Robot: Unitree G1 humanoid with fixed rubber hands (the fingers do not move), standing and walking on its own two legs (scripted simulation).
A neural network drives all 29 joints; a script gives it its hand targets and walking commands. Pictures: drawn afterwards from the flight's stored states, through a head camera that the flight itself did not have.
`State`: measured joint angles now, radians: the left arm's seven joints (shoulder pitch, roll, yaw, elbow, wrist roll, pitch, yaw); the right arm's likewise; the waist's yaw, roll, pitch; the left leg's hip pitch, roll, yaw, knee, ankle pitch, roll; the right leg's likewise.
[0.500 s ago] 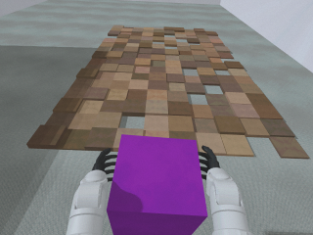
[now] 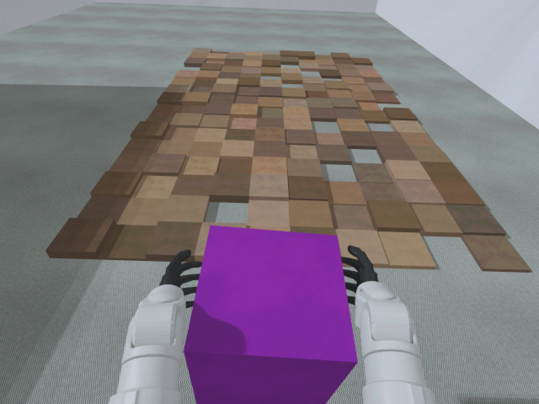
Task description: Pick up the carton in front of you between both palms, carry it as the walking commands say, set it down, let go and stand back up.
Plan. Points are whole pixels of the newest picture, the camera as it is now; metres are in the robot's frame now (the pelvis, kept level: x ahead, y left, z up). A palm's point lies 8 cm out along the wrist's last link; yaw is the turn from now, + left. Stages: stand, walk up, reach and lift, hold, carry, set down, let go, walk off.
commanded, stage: carry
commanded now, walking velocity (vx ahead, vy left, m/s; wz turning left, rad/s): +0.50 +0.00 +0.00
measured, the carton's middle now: (265, 323) +0.29 +0.00 -0.03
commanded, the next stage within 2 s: none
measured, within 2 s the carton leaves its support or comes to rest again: neither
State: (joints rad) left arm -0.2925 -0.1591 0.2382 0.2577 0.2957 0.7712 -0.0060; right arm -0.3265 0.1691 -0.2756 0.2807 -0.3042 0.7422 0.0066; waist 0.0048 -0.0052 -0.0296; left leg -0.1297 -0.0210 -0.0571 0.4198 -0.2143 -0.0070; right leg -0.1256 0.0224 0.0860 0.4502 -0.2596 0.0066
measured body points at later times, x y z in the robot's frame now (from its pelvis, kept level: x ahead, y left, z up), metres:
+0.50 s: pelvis +0.17 +0.00 -0.01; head +0.15 +0.00 +0.44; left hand +0.44 +0.15 +0.07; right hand +0.45 -0.15 +0.08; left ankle +0.19 +0.09 -0.74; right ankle +0.04 -0.10 -0.71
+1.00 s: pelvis +0.46 -0.07 +0.00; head +0.50 -0.08 +0.45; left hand +0.76 +0.09 +0.11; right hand +0.78 -0.21 +0.11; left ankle +0.42 +0.06 -0.66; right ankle +0.47 -0.13 -0.74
